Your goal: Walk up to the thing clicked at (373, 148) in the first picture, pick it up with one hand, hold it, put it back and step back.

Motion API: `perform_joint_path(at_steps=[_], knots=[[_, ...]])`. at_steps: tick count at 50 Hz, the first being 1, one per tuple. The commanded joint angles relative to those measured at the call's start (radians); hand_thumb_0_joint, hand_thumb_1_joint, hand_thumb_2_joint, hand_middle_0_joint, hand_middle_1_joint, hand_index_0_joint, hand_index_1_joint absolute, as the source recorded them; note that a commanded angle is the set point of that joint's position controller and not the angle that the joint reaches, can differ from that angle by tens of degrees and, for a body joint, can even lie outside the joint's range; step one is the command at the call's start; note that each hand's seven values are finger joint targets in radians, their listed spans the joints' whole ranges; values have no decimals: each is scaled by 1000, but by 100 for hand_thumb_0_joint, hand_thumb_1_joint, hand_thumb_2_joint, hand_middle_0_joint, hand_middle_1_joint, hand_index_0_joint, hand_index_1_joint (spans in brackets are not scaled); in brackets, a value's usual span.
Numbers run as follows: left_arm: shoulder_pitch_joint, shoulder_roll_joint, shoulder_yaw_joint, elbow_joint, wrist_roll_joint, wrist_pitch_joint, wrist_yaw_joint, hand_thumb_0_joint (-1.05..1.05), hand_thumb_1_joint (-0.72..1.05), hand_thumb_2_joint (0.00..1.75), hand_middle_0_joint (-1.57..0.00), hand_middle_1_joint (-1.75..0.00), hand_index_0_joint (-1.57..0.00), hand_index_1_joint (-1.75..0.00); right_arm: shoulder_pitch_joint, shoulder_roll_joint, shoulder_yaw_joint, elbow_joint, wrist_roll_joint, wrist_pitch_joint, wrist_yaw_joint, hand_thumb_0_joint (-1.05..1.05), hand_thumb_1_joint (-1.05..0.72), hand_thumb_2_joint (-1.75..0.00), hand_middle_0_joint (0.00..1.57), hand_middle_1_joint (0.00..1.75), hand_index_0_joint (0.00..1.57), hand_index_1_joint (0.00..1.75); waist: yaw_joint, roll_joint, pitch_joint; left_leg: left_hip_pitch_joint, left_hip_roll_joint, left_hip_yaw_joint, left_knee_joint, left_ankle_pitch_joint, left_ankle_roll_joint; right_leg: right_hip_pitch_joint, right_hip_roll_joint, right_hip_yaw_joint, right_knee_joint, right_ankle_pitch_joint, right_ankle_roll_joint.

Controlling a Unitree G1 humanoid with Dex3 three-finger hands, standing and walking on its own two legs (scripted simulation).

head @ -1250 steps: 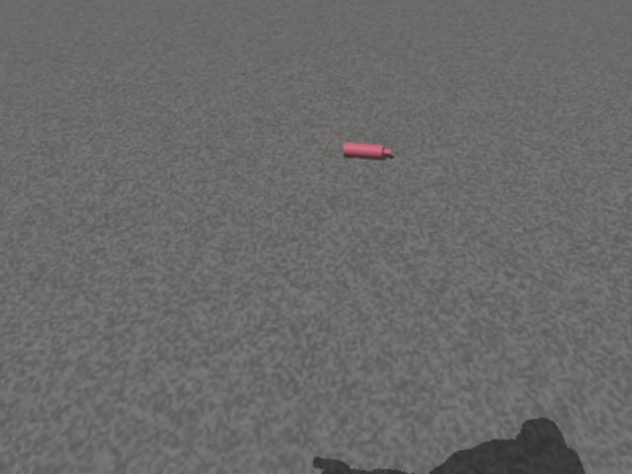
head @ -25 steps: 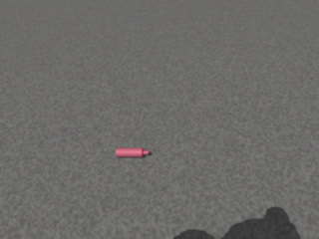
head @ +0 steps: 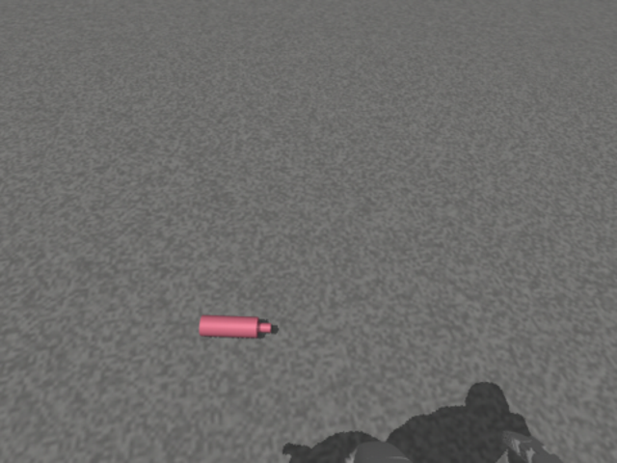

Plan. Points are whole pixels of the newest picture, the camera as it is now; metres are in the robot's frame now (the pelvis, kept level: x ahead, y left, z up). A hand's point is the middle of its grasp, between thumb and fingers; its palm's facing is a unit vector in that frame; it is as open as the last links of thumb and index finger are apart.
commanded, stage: walk up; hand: left
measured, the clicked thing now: (236, 326) +0.62 +0.22 -0.74
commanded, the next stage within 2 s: stand in 1.84 s
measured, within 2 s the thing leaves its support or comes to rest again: neither
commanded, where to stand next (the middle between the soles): +0.23 +0.01 m, yaw -2 degrees
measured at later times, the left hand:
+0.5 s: hand (133, 426) +0.19 +0.25 -0.12, palm faces -0.01 -0.89 -0.46, open 7.4 cm
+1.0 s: hand (136, 404) +0.23 +0.27 -0.16, palm faces +0.01 -0.94 -0.34, open 7.4 cm
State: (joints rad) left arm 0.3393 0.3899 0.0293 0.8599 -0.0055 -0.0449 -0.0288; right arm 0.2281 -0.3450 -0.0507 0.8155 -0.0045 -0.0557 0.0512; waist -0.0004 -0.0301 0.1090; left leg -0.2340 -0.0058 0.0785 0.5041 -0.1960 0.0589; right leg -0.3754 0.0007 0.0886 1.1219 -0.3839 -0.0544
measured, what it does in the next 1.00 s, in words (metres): walks ahead: right foot, then left foot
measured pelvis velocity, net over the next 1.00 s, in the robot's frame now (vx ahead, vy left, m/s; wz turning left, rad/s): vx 0.16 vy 0.01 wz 0.02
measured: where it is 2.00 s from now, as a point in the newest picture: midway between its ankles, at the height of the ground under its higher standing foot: outside the picture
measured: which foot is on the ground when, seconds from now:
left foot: down 0.00-0.26, up 0.28-0.58, down 0.60-1.00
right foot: up 0.00-0.22, down 0.24-1.00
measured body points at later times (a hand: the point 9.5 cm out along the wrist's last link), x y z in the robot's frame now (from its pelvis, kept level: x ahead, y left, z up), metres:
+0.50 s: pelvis +0.13 -0.02 +0.00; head +0.15 -0.06 +0.44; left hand +0.19 +0.29 -0.09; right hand +0.19 -0.33 -0.15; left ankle +0.15 +0.13 -0.69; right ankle +0.17 -0.15 -0.74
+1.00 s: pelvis +0.16 +0.01 +0.00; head +0.17 +0.01 +0.45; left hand +0.23 +0.32 -0.13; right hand +0.29 -0.28 -0.12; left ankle +0.19 +0.13 -0.74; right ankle +0.16 -0.14 -0.73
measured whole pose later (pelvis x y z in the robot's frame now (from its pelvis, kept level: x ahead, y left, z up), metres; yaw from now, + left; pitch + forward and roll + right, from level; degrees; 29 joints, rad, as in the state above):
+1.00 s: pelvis +0.16 +0.01 +0.00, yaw +1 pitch -3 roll -1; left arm 0.14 0.37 -0.01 1.05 0.00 0.00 0.00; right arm 0.08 -0.35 0.01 1.01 0.00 -0.02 0.01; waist 0.02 0.00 0.07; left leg -0.26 0.02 -0.01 0.56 -0.25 -0.01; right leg -0.18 -0.03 -0.01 0.52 -0.29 0.03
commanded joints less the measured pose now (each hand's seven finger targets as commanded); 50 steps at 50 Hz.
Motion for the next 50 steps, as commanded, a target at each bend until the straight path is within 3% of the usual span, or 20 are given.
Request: perform_joint_path(at_steps=[1,6,10,11,12,13,15,18,22,26,29,30,31,32,33,35,38,41,45,50], knots=[[130,185,72,-39,4,-18,-4,0,90,90,-20,-30,-20,-30,45,-258,-78,-81,-4,-33,-19,0,-90,-90,20,30,20,30,5,168,1,-12,224,-173,-276,25,152,-53,-61,-30,-166,88,47],[44,208,87,-68,15,-35,-7,0,90,90,-20,-30,-20,-30,47,-287,-87,-116,-22,-14,8,0,-90,-90,20,30,20,30,-30,217,19,-75,213,-170,-277,-219,171,-3,-69,-123,-433,129,67],[127,196,97,-21,25,-54,24,0,90,90,-20,-30,-20,-30,3,-257,-74,-143,-17,21,11,0,-90,-90,20,30,20,30,36,112,-58,-150,178,-118,-26,-81,124,235,-13,-166,-593,280,52],[152,211,100,-17,30,-62,36,0,90,90,-20,-30,-20,-30,32,-203,-54,-146,-9,23,7,0,-90,-90,20,30,20,30,51,32,-105,-158,140,-86,93,-39,81,320,-26,-125,-644,289,40],[181,258,113,-20,38,-69,46,0,90,90,-20,-30,-20,-30,76,-149,-34,-143,3,23,1,0,-90,-90,20,30,20,30,76,-153,-147,-189,60,-24,301,-133,34,348,-144,50,-755,211,5],[149,331,121,-60,40,-75,51,0,90,90,-20,-30,-20,-30,149,-124,-21,-136,3,32,-1,0,-90,-90,20,30,20,30,40,-264,-136,-334,-49,-55,482,-361,-26,371,-374,443,-853,147,-81],[72,349,117,-80,21,-59,53,0,90,90,-20,-30,-20,-30,163,-258,-58,-92,-5,57,-21,0,-90,-90,20,30,20,30,30,-136,-73,-321,13,-145,603,-400,-23,229,-425,486,-845,8,-218],[27,277,96,-92,14,-57,54,0,90,90,-20,-30,-20,-30,160,-264,-61,-52,10,54,-25,0,-90,-90,20,30,20,30,16,-115,-74,-308,26,-221,600,-285,-37,214,-298,207,-816,205,-150],[-15,262,84,-106,25,-51,53,0,90,90,-20,-30,-20,-30,167,-224,-50,-24,5,59,-24,0,-90,-90,20,30,20,30,12,-153,-69,-208,12,-172,450,-207,-65,128,-243,32,-771,340,-143],[-71,262,81,-106,31,-29,44,0,90,90,-20,-30,-20,-30,116,-209,-41,4,-1,47,-27,0,-90,-90,20,30,20,30,24,-190,-79,-92,24,-69,219,-161,-77,79,-235,-24,-701,319,-137],[-116,240,61,-93,10,-3,40,0,90,90,-20,-30,-20,-30,127,-213,-45,46,-5,28,-44,0,-90,-90,20,30,20,30,-18,-108,-105,61,-5,-37,30,32,-57,3,-216,-49,-554,344,-91],[-121,210,47,-90,4,5,40,0,90,90,-20,-30,-20,-30,131,-235,-50,51,-12,21,-51,0,-90,-90,20,30,20,30,-28,-50,-106,80,24,-92,-14,82,-42,-32,-195,-52,-508,291,-55],[-101,163,34,-89,-5,15,39,0,90,90,-20,-30,-20,-30,96,-296,-59,42,-23,15,-56,0,-90,-90,20,30,20,30,1,120,-115,54,174,-321,-79,113,4,-68,-110,-102,-401,157,-4],[-80,139,26,-73,-16,28,41,0,90,90,-20,-30,-20,-30,22,-333,-53,16,-17,8,-57,0,-90,-90,20,30,20,30,28,190,-112,-29,310,-523,-174,29,83,-28,-15,-118,-369,-61,28],[-86,204,45,-28,-13,37,48,0,90,90,-20,-30,-20,-30,-25,-360,-54,25,-2,10,-54,0,-90,-90,20,30,20,30,17,221,-89,-152,337,-543,-178,-39,164,79,-36,-72,-293,-163,26],[-104,198,41,1,-8,34,43,0,90,90,-20,-30,-20,-30,-70,-300,-33,38,-7,12,-57,0,-90,-90,20,30,20,30,30,209,-90,-107,251,-405,-123,39,127,80,-47,-63,-366,-147,19],[-72,186,35,53,-9,17,44,0,90,90,-20,-30,-20,-30,-95,-266,-16,55,3,8,-60,0,-90,-90,20,30,20,30,48,238,-154,-1,189,-260,25,392,53,156,-56,-83,-590,147,25],[-142,221,34,75,3,9,51,0,90,90,-20,-30,-20,-30,-75,-226,-2,79,19,12,-65,0,-90,-90,20,30,20,30,12,141,-229,7,148,-205,47,347,1,262,-124,-1,-607,459,-6],[-220,191,12,106,-1,24,36,0,90,90,-20,-30,-20,-30,-153,-263,-5,118,7,12,-65,0,-90,-90,20,30,20,30,12,107,-156,0,177,-252,-81,138,11,207,-85,-50,-626,253,27],[-237,189,7,165,1,14,31,0,90,90,-20,-30,-20,-30,-203,-239,9,158,10,14,-58,0,-90,-90,20,30,20,30,7,56,-127,37,138,-199,-107,88,-12,203,-113,-15,-726,275,18]])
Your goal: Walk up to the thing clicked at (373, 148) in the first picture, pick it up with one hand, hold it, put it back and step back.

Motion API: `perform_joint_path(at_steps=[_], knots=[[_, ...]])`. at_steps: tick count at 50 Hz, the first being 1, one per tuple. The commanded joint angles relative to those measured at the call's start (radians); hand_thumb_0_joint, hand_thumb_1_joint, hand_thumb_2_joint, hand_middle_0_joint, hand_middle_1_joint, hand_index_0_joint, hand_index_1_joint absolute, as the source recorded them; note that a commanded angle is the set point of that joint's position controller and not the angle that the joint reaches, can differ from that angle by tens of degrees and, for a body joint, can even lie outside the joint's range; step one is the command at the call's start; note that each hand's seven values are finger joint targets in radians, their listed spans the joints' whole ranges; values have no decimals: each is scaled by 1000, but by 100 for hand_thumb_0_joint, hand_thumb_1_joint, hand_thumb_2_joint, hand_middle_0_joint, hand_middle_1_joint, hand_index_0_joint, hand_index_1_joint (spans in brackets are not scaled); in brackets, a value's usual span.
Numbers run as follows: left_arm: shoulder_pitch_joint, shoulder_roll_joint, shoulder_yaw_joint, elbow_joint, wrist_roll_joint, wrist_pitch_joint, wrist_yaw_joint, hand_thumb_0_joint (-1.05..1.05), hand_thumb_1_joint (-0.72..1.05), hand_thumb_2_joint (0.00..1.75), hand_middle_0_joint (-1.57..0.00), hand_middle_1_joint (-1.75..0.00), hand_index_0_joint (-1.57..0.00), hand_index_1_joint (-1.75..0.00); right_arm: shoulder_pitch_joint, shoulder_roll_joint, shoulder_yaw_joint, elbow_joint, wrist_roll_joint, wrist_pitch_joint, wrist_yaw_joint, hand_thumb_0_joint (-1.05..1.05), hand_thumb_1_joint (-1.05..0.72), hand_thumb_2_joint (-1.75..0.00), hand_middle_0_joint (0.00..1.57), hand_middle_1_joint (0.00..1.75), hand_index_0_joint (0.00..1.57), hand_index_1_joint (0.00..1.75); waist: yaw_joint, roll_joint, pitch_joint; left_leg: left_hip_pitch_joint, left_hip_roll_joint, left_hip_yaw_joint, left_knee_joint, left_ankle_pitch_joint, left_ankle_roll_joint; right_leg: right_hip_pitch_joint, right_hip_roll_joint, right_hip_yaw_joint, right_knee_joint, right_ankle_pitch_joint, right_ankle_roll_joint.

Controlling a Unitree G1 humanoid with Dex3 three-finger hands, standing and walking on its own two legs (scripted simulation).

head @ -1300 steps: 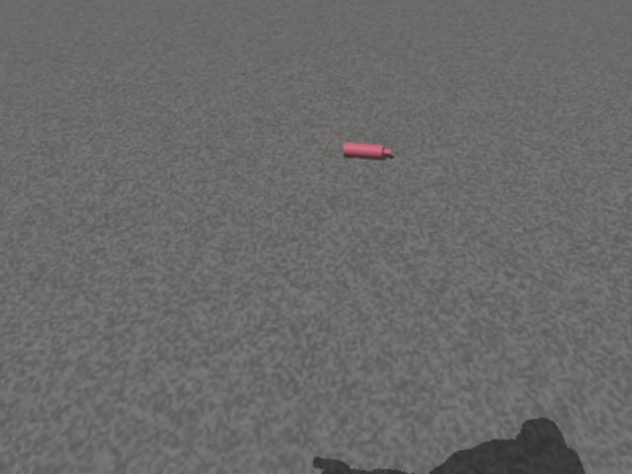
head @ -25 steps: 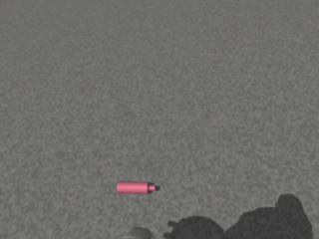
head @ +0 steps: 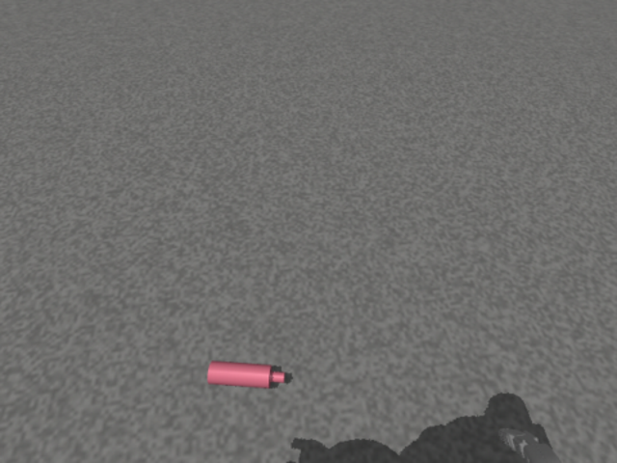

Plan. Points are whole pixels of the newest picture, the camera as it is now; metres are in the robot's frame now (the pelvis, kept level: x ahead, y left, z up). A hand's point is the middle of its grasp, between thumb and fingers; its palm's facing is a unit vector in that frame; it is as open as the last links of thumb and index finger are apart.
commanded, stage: walk up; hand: left
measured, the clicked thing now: (247, 374) +0.47 +0.20 -0.73
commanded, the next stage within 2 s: stand in 0.84 s
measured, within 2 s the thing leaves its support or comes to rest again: neither
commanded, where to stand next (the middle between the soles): +0.07 +0.00 m, yaw -3 degrees
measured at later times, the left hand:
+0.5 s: hand out of the picture +0.07 +0.24 -0.15, palm faces -0.02 -0.95 -0.32, open 7.4 cm
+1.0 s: hand out of the picture +0.10 +0.25 -0.14, palm faces -0.03 -0.94 -0.34, open 7.4 cm
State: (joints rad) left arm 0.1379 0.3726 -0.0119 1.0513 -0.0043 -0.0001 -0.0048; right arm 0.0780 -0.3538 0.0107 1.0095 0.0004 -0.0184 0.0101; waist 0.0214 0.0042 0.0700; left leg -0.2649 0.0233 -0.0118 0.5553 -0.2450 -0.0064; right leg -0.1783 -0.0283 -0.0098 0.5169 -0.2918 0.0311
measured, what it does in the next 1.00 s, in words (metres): stands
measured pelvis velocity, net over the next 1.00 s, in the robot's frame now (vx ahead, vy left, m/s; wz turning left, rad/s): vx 0.01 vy -0.01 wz -0.01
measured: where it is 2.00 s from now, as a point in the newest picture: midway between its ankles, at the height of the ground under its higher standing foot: outside the picture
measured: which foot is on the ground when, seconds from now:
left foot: down 0.00-1.00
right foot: down 0.00-1.00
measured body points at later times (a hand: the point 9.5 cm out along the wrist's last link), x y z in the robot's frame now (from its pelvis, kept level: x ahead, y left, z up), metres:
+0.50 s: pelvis +0.00 -0.01 +0.01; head +0.00 -0.01 +0.46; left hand +0.07 +0.29 -0.12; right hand +0.06 -0.31 -0.12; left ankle +0.04 +0.12 -0.73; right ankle -0.01 -0.14 -0.73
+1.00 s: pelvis +0.01 -0.01 +0.01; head +0.02 -0.01 +0.46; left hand +0.10 +0.29 -0.12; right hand +0.10 -0.31 -0.12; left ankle +0.04 +0.12 -0.73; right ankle -0.01 -0.14 -0.73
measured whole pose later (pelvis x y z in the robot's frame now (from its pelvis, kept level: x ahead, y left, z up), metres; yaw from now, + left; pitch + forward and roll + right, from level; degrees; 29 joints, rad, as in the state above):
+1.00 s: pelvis +0.01 -0.01 +0.01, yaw +0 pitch -2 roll +0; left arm 0.08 0.34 0.01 1.15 0.01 -0.01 -0.01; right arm 0.08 -0.35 0.00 1.15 -0.01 -0.01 0.01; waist 0.00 0.01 0.05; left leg -0.16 0.02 0.00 0.34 -0.15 -0.02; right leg -0.08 -0.03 -0.01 0.32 -0.20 0.03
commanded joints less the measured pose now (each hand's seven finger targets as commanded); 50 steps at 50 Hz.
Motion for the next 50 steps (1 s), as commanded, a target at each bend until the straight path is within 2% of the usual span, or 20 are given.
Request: perform_joint_path(at_steps=[1,6,10,11,12,16,21,23,34,41,43,46,50], knots=[[-46,205,47,-18,0,-31,6,0,90,90,-20,-30,-20,-30,-57,-228,-53,-26,7,-23,-15,0,-90,-90,20,30,20,30,-19,15,-81,72,102,-105,-164,124,49,7,-88,88,-138,180,-65],[-90,206,48,9,6,-34,4,0,90,90,-20,-30,-20,-30,-73,-217,-50,15,4,-17,-8,0,-90,-90,20,30,20,30,-27,-34,-74,120,90,-87,-203,95,38,-3,-101,99,-220,126,-57],[-93,201,53,30,8,-33,3,0,90,90,-20,-30,-20,-30,-82,-209,-49,44,0,-17,-6,0,-90,-90,20,30,20,30,-22,-48,-78,146,90,-80,-226,104,29,0,-101,96,-252,113,-52],[-96,201,53,32,8,-31,2,0,90,90,-20,-30,-20,-30,-81,-207,-48,49,0,-16,-6,0,-90,-90,20,30,20,30,-21,-50,-70,140,86,-78,-237,78,27,-2,-103,99,-259,102,-50],[-100,200,55,37,9,-30,3,0,90,90,-20,-30,-20,-30,-79,-208,-50,57,-1,-16,-7,0,-90,-90,20,30,20,30,-24,-46,-64,136,90,-79,-247,77,25,1,-102,95,-263,83,-51],[-93,194,59,48,10,-29,3,0,90,90,-20,-30,-20,-30,-77,-207,-48,76,-4,-18,-8,0,-90,-90,20,30,20,30,-18,-26,-80,130,93,-79,-261,97,23,38,-98,88,-269,112,-49],[-93,190,61,55,11,-24,3,0,90,90,-20,-30,-20,-30,-68,-212,-49,93,-8,-17,-10,0,-90,-90,20,30,20,30,-20,9,-56,91,95,-96,-301,9,21,45,-91,82,-268,79,-49],[-87,187,62,62,11,-22,2,0,90,90,-20,-30,-20,-30,-68,-214,-49,96,-8,-18,-11,0,-90,-90,20,30,20,30,-19,18,-60,85,98,-103,-305,2,22,54,-87,78,-264,83,-50],[-97,185,66,62,9,-19,6,0,90,90,-20,-30,-20,-30,-36,-211,-48,107,-3,-22,-18,0,-90,-90,20,30,20,30,-24,-1,-118,142,104,-74,-262,214,24,88,-96,75,-245,221,-46],[-112,181,64,62,10,-17,7,0,90,90,-20,-30,-20,-30,-37,-209,-50,103,-4,-18,-20,0,-90,-90,20,30,20,30,-30,-13,-103,142,104,-70,-263,233,23,85,-96,69,-249,236,-41],[-85,183,60,56,15,-24,9,0,90,90,-20,-30,-20,-30,-30,-207,-47,92,-10,-13,-18,0,-90,-90,20,30,20,30,-24,1,-76,131,106,-79,-267,206,15,68,-103,75,-256,190,-35],[-91,185,59,49,16,-28,9,0,90,90,-20,-30,-20,-30,-33,-205,-47,84,-11,-13,-16,0,-90,-90,20,30,20,30,-26,-15,-84,143,107,-78,-264,200,18,64,-108,82,-263,194,-37],[-85,188,59,36,13,-30,10,0,90,90,-20,-30,-20,-30,-46,-213,-51,74,-9,-16,-16,0,-90,-90,20,30,20,30,-22,-7,-116,189,115,-73,-248,283,20,71,-108,77,-248,255,-38]])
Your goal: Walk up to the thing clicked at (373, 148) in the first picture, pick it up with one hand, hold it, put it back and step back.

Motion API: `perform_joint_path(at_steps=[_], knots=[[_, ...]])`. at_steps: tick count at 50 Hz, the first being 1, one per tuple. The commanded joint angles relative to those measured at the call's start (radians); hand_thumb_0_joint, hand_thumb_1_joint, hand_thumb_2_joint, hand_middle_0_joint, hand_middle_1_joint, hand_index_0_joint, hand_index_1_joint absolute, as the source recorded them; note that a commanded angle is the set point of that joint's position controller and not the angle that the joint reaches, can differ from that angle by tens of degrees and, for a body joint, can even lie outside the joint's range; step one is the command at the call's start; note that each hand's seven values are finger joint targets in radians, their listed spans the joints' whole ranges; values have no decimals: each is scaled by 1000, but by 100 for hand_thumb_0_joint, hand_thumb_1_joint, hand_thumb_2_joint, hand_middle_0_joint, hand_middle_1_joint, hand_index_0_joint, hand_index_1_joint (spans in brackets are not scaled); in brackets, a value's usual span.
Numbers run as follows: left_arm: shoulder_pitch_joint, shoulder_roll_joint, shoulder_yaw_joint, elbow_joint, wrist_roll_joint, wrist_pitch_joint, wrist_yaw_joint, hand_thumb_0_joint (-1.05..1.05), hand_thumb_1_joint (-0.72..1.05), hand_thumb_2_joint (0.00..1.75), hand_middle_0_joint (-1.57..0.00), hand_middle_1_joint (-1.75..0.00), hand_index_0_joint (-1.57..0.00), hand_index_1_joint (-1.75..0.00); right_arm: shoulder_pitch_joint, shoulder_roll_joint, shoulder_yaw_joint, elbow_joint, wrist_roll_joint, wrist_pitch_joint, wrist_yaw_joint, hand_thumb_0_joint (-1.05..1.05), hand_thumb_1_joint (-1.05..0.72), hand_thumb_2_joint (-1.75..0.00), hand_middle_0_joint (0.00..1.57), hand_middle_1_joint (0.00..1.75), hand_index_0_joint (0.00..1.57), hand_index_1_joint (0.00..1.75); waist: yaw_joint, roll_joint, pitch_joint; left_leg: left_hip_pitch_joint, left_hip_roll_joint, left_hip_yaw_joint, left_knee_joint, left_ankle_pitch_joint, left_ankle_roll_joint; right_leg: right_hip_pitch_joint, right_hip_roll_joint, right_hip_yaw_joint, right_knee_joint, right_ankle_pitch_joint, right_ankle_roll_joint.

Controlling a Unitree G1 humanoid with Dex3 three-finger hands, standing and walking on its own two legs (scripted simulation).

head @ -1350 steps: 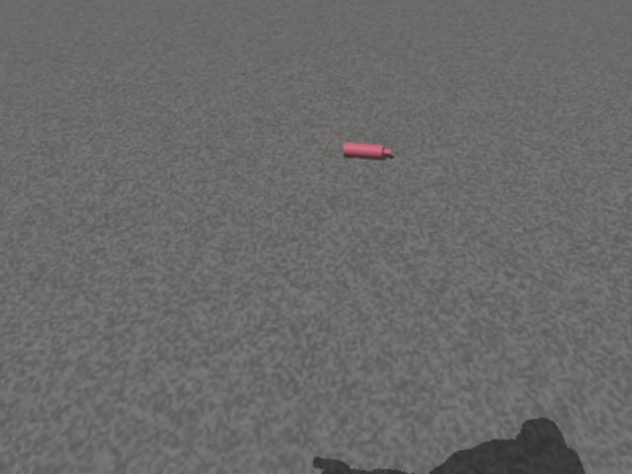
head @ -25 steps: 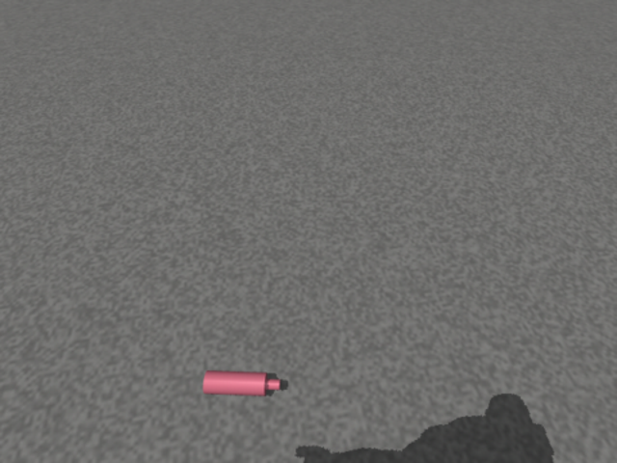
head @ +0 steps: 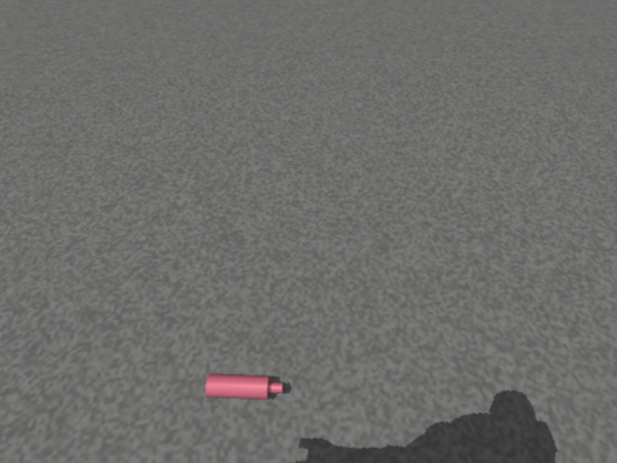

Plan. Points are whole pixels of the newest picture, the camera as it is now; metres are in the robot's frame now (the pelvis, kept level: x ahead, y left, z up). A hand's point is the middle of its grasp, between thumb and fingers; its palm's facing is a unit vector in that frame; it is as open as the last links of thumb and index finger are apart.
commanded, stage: stand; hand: left
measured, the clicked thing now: (245, 386) +0.45 +0.21 -0.75
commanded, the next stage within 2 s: none
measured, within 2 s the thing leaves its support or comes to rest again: neither
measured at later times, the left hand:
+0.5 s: hand out of the picture +0.07 +0.25 -0.16, palm faces -0.03 -0.94 -0.34, open 7.4 cm
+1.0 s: hand out of the picture +0.08 +0.26 -0.16, palm faces -0.03 -0.94 -0.35, open 7.4 cm
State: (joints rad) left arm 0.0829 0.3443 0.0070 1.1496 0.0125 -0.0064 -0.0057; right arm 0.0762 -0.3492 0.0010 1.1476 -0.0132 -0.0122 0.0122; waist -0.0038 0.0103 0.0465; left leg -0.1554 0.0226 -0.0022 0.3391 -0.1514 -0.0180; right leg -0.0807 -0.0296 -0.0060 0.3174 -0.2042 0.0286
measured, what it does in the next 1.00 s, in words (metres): stands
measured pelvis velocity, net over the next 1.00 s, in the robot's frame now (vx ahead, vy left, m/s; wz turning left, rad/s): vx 0.01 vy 0.00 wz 0.00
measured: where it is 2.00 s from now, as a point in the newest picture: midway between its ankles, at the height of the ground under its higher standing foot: outside the picture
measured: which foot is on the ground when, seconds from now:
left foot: down 0.00-1.00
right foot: down 0.00-1.00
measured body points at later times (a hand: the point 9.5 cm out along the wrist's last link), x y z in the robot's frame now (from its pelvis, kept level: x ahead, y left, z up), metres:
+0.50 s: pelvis +0.01 +0.00 +0.00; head +0.02 +0.00 +0.45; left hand +0.07 +0.30 -0.13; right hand +0.08 -0.30 -0.13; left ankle +0.02 +0.13 -0.75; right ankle -0.02 -0.14 -0.75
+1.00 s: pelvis +0.01 +0.00 +0.00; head +0.02 +0.00 +0.45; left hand +0.08 +0.30 -0.13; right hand +0.09 -0.30 -0.13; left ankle +0.02 +0.13 -0.75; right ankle -0.02 -0.14 -0.75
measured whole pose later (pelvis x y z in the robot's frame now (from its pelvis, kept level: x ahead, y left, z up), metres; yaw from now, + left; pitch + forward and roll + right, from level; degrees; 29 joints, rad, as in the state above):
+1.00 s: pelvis +0.01 +0.00 +0.00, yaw +0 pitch -2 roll +0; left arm 0.13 0.35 0.00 1.12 0.01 -0.01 0.00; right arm 0.10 -0.35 0.00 1.13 -0.01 -0.01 0.01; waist 0.00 0.00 0.05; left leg -0.14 0.02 0.00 0.34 -0.16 -0.01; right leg -0.06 -0.04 -0.01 0.31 -0.21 0.03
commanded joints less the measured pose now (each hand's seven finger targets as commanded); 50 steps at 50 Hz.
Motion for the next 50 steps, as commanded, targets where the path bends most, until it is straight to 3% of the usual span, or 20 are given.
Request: perform_joint_path(at_steps=[1,4,11,19,27,30,35,45,50], knots=[[-32,215,40,-63,-2,-24,12,0,90,90,-20,-30,-20,-30,-39,-214,-40,-63,5,-22,-18,0,-90,-90,20,30,20,30,-1,-12,-97,79,115,-81,-29,189,33,-19,-108,75,-51,181,-35],[-29,216,38,-69,-4,-24,12,0,90,90,-20,-30,-20,-30,-41,-214,-40,-68,6,-22,-17,0,-90,-90,20,30,20,30,-1,-7,-93,74,115,-82,-35,191,32,-17,-107,71,-49,171,-34],[-9,218,36,-68,-1,-23,12,0,90,90,-20,-30,-20,-30,-44,-212,-40,-70,8,-16,-14,0,-90,-90,20,30,20,30,1,-15,-58,55,104,-85,-55,90,28,-40,-101,70,-64,91,-34],[-7,220,35,-79,-2,-25,14,0,90,90,-20,-30,-20,-30,-34,-213,-40,-74,5,-18,-15,0,-90,-90,20,30,20,30,1,-13,-85,68,110,-84,-37,178,34,-18,-107,67,-52,152,-35],[2,219,35,-83,0,-22,13,0,90,90,-20,-30,-20,-30,-27,-214,-38,-75,5,-16,-18,0,-90,-90,20,30,20,30,3,-9,-70,58,108,-81,-39,143,35,-19,-108,65,-55,131,-36],[1,220,35,-83,-2,-22,15,0,90,90,-20,-30,-20,-30,-30,-214,-39,-75,7,-16,-17,0,-90,-90,20,30,20,30,4,-16,-71,65,110,-86,-41,178,34,-20,-106,62,-50,146,-37],[9,217,35,-83,-2,-21,13,0,90,90,-20,-30,-20,-30,-24,-214,-39,-75,6,-15,-16,0,-90,-90,20,30,20,30,4,-9,-54,45,103,-84,-45,108,33,-25,-107,66,-63,104,-38],[8,219,35,-91,-2,-22,16,0,90,90,-20,-30,-20,-30,-23,-214,-42,-81,7,-16,-17,0,-90,-90,20,30,20,30,3,-18,-75,74,110,-85,-33,191,36,-19,-107,58,-49,152,-37],[9,218,34,-93,-1,-23,16,0,90,90,-20,-30,-20,-30,-22,-217,-42,-81,6,-14,-16,0,-90,-90,20,30,20,30,3,-11,-63,51,105,-84,-34,140,38,-10,-110,62,-61,132,-35]])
